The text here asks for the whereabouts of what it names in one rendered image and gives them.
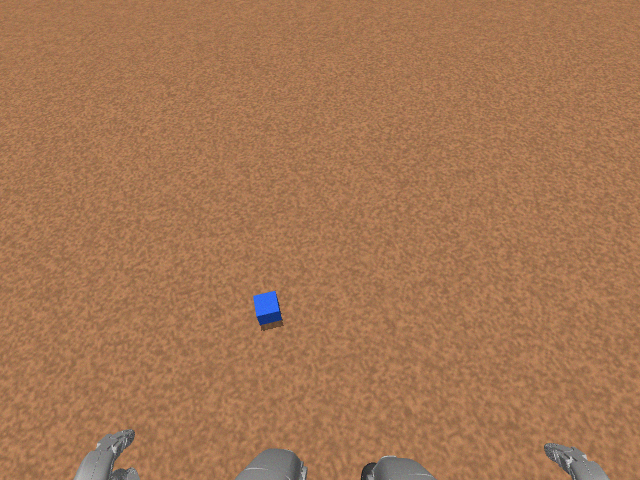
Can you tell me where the right robot foot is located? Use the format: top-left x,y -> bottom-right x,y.
361,463 -> 377,480

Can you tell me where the right robot hand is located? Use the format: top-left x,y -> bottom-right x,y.
544,443 -> 610,480

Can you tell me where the cube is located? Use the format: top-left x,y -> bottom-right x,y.
253,291 -> 282,325

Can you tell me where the left robot hand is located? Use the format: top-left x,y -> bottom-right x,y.
73,429 -> 140,480

